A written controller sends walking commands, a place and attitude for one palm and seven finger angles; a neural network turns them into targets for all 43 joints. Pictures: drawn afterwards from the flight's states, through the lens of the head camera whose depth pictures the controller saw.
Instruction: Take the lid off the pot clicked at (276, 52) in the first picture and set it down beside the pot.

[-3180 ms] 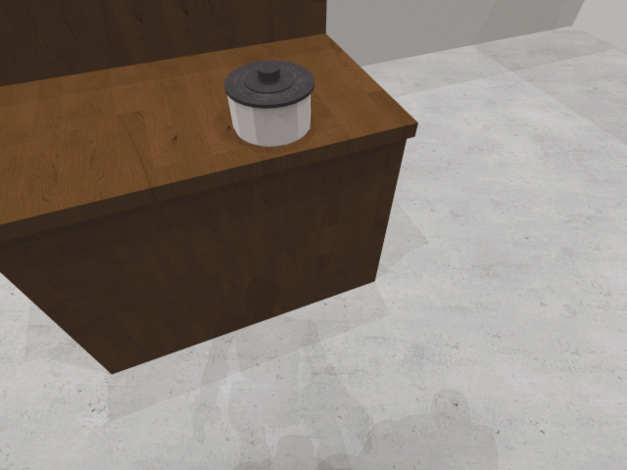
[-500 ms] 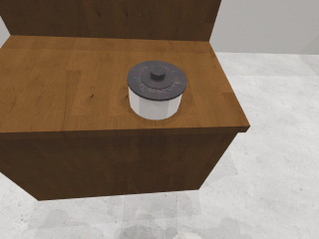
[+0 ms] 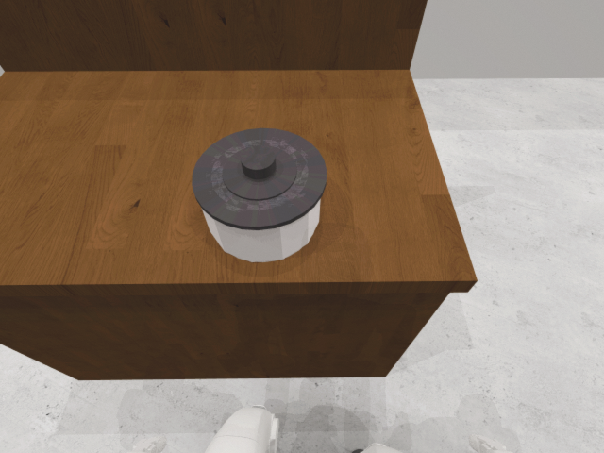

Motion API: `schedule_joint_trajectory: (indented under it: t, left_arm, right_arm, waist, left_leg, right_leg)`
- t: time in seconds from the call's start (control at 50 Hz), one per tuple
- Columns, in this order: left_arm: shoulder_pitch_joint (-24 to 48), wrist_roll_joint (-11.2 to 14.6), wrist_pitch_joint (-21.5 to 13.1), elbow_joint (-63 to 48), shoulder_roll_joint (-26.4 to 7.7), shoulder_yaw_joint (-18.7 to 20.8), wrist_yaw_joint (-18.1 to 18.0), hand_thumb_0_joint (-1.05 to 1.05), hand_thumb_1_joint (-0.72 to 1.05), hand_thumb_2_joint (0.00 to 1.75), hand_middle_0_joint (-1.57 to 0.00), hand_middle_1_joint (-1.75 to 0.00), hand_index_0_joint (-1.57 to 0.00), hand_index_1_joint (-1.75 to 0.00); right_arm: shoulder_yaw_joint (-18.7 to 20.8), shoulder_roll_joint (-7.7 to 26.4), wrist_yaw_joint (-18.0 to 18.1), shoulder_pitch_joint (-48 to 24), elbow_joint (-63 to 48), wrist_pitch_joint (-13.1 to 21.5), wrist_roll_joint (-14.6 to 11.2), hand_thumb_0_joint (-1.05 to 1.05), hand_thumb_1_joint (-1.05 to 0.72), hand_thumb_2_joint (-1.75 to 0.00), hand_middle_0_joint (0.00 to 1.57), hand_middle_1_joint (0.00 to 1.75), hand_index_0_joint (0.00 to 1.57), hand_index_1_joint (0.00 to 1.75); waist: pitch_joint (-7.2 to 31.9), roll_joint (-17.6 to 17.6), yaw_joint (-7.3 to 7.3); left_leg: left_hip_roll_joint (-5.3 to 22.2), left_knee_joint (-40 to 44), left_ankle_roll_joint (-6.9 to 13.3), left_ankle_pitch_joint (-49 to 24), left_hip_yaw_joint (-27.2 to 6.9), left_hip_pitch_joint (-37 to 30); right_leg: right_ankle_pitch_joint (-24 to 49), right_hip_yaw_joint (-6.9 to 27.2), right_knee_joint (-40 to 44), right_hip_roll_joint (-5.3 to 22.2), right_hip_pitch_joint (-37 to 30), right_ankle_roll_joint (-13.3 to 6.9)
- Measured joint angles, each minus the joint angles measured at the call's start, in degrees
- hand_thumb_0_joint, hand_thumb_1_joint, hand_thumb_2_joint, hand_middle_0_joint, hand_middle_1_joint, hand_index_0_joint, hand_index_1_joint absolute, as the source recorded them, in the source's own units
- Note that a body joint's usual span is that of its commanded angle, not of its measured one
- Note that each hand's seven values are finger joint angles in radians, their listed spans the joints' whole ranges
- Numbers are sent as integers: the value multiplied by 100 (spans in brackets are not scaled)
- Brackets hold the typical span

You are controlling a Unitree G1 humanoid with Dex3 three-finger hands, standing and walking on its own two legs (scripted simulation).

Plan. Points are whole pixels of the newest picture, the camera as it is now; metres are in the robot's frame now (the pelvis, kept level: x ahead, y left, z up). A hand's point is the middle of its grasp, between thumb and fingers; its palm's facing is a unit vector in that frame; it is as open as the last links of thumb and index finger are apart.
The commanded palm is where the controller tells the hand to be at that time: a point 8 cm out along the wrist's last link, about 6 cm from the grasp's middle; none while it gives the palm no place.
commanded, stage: come to a stop and stand still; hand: left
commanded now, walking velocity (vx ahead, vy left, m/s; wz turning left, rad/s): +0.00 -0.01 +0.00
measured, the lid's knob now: (258, 162) +0.47 +0.10 +0.10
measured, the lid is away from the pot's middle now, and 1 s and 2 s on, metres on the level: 0.00 0.00 0.00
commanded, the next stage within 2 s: look again from close up in 1.48 s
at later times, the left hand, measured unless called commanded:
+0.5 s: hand out of the picture +0.01 +0.27 -0.17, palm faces -0.01 -0.97 -0.24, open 7.4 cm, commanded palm none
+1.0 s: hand out of the picture +0.05 +0.27 -0.17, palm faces -0.02 -0.98 -0.19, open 7.4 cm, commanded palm none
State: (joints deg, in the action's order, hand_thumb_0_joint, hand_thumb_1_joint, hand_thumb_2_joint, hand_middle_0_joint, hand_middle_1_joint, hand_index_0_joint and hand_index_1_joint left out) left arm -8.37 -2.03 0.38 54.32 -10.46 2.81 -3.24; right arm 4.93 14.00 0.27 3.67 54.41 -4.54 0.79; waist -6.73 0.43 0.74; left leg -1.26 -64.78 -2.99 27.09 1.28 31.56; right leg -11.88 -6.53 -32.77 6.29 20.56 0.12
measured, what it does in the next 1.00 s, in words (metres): steps to the left: left foot, then right foot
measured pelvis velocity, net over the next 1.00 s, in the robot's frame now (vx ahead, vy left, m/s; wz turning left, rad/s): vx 0.03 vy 0.10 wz -0.03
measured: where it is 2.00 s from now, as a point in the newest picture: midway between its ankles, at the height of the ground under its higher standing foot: outside the picture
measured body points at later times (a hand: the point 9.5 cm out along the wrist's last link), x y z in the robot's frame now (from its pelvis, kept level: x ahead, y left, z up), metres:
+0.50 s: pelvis +0.00 +0.09 +0.00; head +0.01 +0.08 +0.45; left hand +0.01 +0.32 -0.15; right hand +0.05 -0.15 -0.15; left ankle +0.02 +0.15 -0.73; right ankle +0.02 -0.05 -0.73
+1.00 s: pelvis +0.03 +0.10 +0.01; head +0.04 +0.10 +0.46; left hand +0.05 +0.32 -0.15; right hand +0.02 -0.12 -0.15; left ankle +0.02 +0.15 -0.73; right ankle +0.02 -0.06 -0.73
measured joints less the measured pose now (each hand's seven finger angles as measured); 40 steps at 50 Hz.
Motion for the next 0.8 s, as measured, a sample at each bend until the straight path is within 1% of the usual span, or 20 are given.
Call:
schedule_joint_trajectory:
  t: [0.04, 0.08, 0.1, 0.12, 0.14, 0.16, 0.2, 0.24, 0.26, 0.28, 0.3, 0.32, 0.34, 0.4, 0.42, 0.46, 0.5, 0.56, 0.66, 0.8]
  left_arm:
    - [-72, -22, 47, -37, -123, 23, 11, 0, 91, 90, -21, -30, -20, -30]
    - [-153, -38, 101, -79, -251, 54, 46, 0, 91, 90, -21, -30, -20, -30]
    - [-211, -25, 117, -83, -291, 39, 20, 0, 91, 90, -21, -30, -20, -30]
    - [-315, -13, 145, -113, -322, 1, -3, 0, 91, 90, -21, -30, -20, -30]
    - [-434, 5, 179, -153, -330, -43, -7, 0, 91, 90, -21, -30, -20, -30]
    - [-485, 21, 231, -175, -355, -68, 1, 0, 91, 90, -21, -30, -20, -30]
    - [-606, 37, 336, -247, -407, -60, 9, 0, 91, 90, -21, -30, -20, -30]
    - [-720, 40, 377, -299, -434, -62, 37, 0, 91, 90, -21, -30, -20, -30]
    - [-771, 44, 367, -330, -432, -73, 54, 0, 91, 90, -21, -30, -20, -30]
    - [-828, 49, 335, -370, -425, -86, 69, 0, 91, 90, -21, -30, -20, -30]
    - [-899, 48, 282, -420, -420, -100, 82, 0, 91, 90, -20, -30, -20, -30]
    - [-993, 39, 210, -481, -441, -116, 85, 0, 91, 90, -20, -30, -19, -30]
    - [-1029, 24, 155, -461, -398, -130, 84, 0, 91, 90, -20, -30, -19, -30]
    - [-1149, 21, 146, -318, -210, -247, 123, 0, 91, 90, -20, -30, -19, -30]
    - [-1193, 28, 146, -272, -162, -274, 127, 0, 91, 90, -20, -30, -19, -30]
    - [-1249, 46, 163, -176, -61, -313, 138, 0, 91, 90, -20, -30, -19, -30]
    - [-1236, 54, 183, -88, 27, -334, 144, 0, 91, 90, -20, -30, -19, -30]
    - [-1139, 65, 153, 17, 99, -334, 143, 0, 91, 90, -21, -30, -20, -30]
    - [-927, 79, 110, 217, 132, -329, 125, 0, 91, 90, -21, -30, -20, -30]
    - [-770, 83, 79, 441, 91, -324, 115, 0, 91, 90, -20, -30, -20, -30]
  right_arm:
    - [-16, -39, -42, -193, -187, 29, -11, 0, -92, -90, 20, 30, 19, 29]
    - [-51, -94, -72, -291, -325, 100, -33, 0, -92, -90, 20, 30, 19, 29]
    - [-78, -100, -88, -274, -417, 144, -57, 0, -92, -90, 20, 30, 19, 29]
    - [-98, -96, -102, -197, -546, 194, -65, 0, -92, -90, 20, 30, 19, 29]
    - [-112, -58, -111, -74, -705, 248, -47, 0, -91, -90, 20, 30, 20, 29]
    - [-107, -60, -101, 14, -812, 280, -14, 0, -91, -90, 20, 30, 20, 29]
    - [-163, -123, -107, 150, -927, 226, 54, 0, -91, -90, 20, 30, 20, 29]
    - [-230, -193, -120, 269, -944, 161, 80, 0, -91, -90, 20, 30, 20, 29]
    - [-262, -222, -120, 326, -930, 136, 87, 0, -91, -90, 20, 30, 20, 29]
    - [-295, -248, -116, 386, -908, 118, 89, 0, -91, -90, 20, 30, 20, 30]
    - [-330, -278, -111, 452, -885, 106, 79, 0, -91, -90, 20, 30, 20, 30]
    - [-368, -331, -106, 520, -876, 96, 52, 0, -91, -90, 20, 30, 20, 30]
    - [-384, -349, -97, 563, -845, 88, 22, 0, -91, -90, 20, 30, 20, 30]
    - [-394, -400, -83, 796, -657, 84, -12, 0, -91, -90, 20, 30, 20, 30]
    - [-406, -432, -83, 897, -575, 107, -20, 1, -91, -90, 20, 30, 20, 30]
    - [-336, -434, -25, 1083, -456, 214, -51, 0, -93, -90, 20, 30, 20, 30]
    - [-337, -364, -2, 1253, -325, 299, -34, -1, -94, -90, 21, 30, 20, 30]
    - [-375, -300, 42, 1460, -76, 359, -32, -1, -94, -90, 20, 30, 20, 30]
    - [-427, -313, 87, 1631, 296, 378, -37, 0, -93, -90, 20, 30, 20, 30]
    - [-492, -494, 85, 1630, 537, 441, -40, 1, -92, -90, 20, 30, 20, 29]
  waist:
    - [34, 83, 49]
    - [92, 174, 101]
    - [147, 173, 107]
    - [260, 141, 94]
    - [411, 23, 65]
    - [485, -19, 43]
    - [584, -14, 91]
    - [680, -42, 96]
    - [710, -71, 102]
    - [728, -97, 118]
    - [741, -100, 147]
    - [764, -21, 179]
    - [729, -42, 192]
    - [652, -181, 77]
    - [635, -166, 50]
    - [611, -143, -2]
    - [595, -139, -49]
    - [554, -80, -66]
    - [520, -17, -110]
    - [576, 5, -164]
  left_leg:
    - [39, 474, 20, -79, -27, -153]
    - [93, 1152, 52, -208, -20, -468]
    - [130, 1606, 49, -210, -10, -708]
    - [166, 2185, 66, -391, 20, -996]
    - [250, 2748, 103, -774, 39, -1260]
    - [225, 2719, 205, -1030, 54, -1234]
    - [159, 2392, 430, -858, 165, -1172]
    - [99, 2315, 548, -713, 225, -1158]
    - [68, 2315, 578, -699, 236, -1145]
    - [37, 2317, 596, -704, 246, -1127]
    - [-2, 2305, 606, -709, 269, -1098]
    - [-82, 2280, 615, -705, 342, -1038]
    - [-108, 2248, 616, -695, 372, -1002]
    - [-158, 2463, 572, -781, 344, -1135]
    - [-186, 2613, 610, -845, 372, -1225]
    - [-212, 2908, 779, -976, 447, -1382]
    - [-209, 3143, 858, -1073, 489, -1484]
    - [-230, 3451, 895, -1207, 534, -1628]
    - [-262, 3758, 920, -1323, 541, -1821]
    - [-292, 3972, 924, -1364, 531, -1968]
  right_leg:
    - [24, 39, 4, 45, -6, 41]
    - [28, 80, -29, 97, 8, 102]
    - [27, 82, -43, 110, -4, 150]
    - [-7, 88, -126, 125, 25, 202]
    - [-106, 61, -315, 107, 103, 212]
    - [-472, 132, -634, 105, 207, 192]
    - [-1164, 466, -1405, -62, 425, 49]
    - [-1339, 647, -2035, -293, 548, -28]
    - [-1362, 657, -2129, -393, 520, -48]
    - [-1335, 635, -1990, -479, 414, -62]
    - [-1231, 615, -1600, -548, 235, -77]
    - [-1107, 708, -1090, -567, 70, -138]
    - [-929, 764, -1007, -564, 86, -136]
    - [-844, 737, -898, -505, -11, -42]
    - [-809, 765, -796, -481, -74, -2]
    - [-702, 843, -557, -473, -182, 31]
    - [-610, 881, -315, -487, -274, -44]
    - [-455, 899, -7, -460, -402, -121]
    - [-295, 906, 334, -432, -608, -65]
    - [-246, 903, 540, -404, -751, 15]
